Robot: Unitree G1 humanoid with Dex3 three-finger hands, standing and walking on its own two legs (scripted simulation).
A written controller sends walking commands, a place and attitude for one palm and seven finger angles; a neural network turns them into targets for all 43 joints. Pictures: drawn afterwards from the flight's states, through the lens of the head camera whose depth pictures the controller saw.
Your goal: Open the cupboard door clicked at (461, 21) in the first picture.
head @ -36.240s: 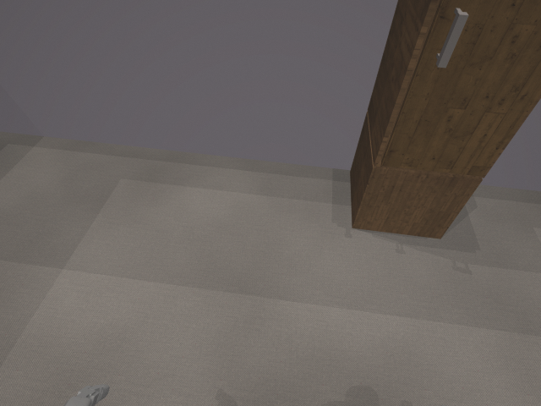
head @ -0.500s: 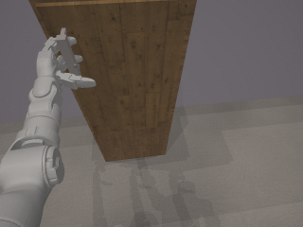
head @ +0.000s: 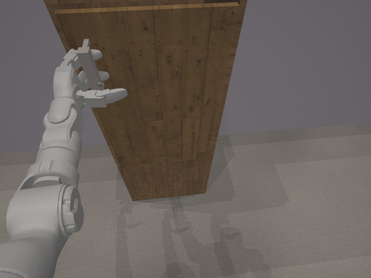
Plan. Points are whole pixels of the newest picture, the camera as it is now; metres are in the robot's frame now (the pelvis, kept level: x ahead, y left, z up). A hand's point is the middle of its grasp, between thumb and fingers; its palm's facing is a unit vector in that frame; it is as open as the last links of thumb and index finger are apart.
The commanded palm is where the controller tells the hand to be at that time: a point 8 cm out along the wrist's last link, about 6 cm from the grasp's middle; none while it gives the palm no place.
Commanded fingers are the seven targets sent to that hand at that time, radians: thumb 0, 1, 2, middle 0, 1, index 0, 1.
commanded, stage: close the thumb around the handle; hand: left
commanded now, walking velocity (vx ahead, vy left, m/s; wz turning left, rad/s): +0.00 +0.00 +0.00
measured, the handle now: (94, 71) +0.54 +0.18 +0.15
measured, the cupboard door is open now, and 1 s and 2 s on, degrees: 2 18 47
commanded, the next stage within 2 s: pull the door open along its arc in 0.42 s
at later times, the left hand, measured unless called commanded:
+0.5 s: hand (101, 85) +0.49 +0.16 +0.15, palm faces +0.08 -1.00 +0.01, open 5.8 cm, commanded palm +0.46 +0.21 +0.15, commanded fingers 0.00 0.90 0.90 -0.40 -1.35 -0.40 -1.35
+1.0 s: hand (110, 115) +0.40 +0.13 +0.15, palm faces +0.02 -1.00 +0.04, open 6.3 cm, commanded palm +0.37 +0.19 +0.15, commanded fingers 0.00 0.90 0.90 -0.40 -1.35 -0.40 -1.35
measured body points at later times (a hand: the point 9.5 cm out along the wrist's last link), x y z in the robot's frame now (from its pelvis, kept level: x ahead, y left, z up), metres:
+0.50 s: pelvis -0.01 +0.00 +0.00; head +0.05 +0.00 +0.45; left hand +0.48 +0.21 +0.16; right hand +0.01 -0.27 -0.12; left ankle +0.03 +0.11 -0.72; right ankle -0.05 -0.10 -0.72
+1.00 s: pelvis +0.01 +0.00 +0.01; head +0.01 -0.02 +0.46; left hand +0.39 +0.18 +0.15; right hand +0.12 -0.26 -0.10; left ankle +0.03 +0.11 -0.72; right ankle -0.05 -0.10 -0.72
